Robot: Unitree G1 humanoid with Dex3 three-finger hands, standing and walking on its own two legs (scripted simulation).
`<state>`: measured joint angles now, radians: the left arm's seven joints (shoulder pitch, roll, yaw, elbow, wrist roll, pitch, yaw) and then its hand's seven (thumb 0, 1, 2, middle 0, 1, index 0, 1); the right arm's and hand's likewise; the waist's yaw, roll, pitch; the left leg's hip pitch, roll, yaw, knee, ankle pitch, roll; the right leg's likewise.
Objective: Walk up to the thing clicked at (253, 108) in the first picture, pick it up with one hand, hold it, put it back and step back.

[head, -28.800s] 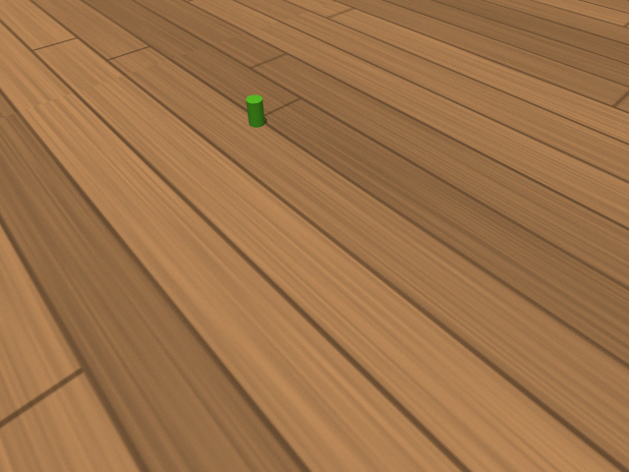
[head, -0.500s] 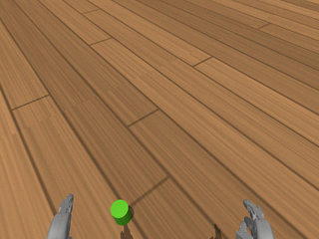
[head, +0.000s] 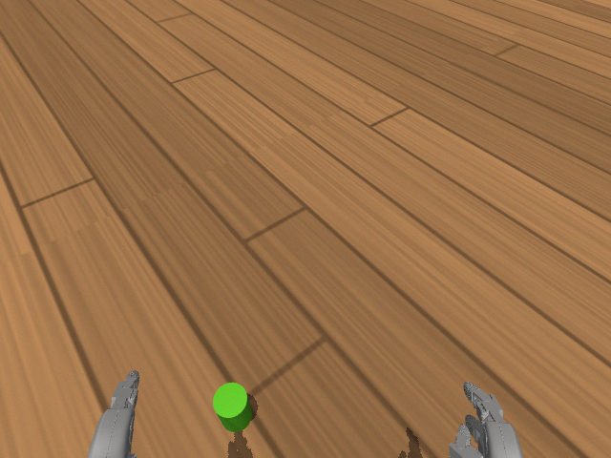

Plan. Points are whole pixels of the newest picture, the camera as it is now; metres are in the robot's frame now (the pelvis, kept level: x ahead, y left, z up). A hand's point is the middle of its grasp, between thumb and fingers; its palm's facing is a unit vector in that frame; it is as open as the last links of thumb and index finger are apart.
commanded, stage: home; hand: left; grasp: from the side
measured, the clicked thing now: (233, 408) +0.38 +0.20 -0.65
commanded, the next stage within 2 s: stand in 0.28 s
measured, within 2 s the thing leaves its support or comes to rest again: neither
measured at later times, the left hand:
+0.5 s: hand (165, 447) +0.17 +0.18 -0.05, palm faces +0.10 -0.95 -0.28, open 17.0 cm
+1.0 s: hand out of the picture +0.10 +0.24 -0.11, palm faces -0.02 -0.94 -0.35, open 7.7 cm
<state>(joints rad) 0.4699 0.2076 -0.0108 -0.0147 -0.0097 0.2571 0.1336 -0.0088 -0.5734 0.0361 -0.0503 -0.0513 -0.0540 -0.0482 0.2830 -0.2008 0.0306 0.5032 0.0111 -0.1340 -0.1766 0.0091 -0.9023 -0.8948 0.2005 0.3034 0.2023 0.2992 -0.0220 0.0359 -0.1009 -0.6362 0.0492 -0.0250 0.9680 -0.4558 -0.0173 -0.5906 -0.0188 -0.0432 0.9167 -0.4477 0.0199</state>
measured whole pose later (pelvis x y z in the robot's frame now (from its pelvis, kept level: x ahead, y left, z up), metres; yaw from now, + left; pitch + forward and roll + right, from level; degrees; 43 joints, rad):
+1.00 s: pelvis +0.00 +0.00 +0.03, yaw +0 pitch -1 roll +0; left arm 0.24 0.33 0.02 0.79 0.04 0.01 0.02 0.01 0.83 0.89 -0.20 -0.30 -0.21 -0.30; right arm 0.21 -0.32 -0.04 0.89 -0.05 -0.01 0.00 0.01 -0.91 -0.89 0.20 0.30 0.20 0.30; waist 0.00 -0.02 0.04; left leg -0.36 0.01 0.01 0.73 -0.35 0.00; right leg -0.34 -0.05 -0.02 0.73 -0.37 0.03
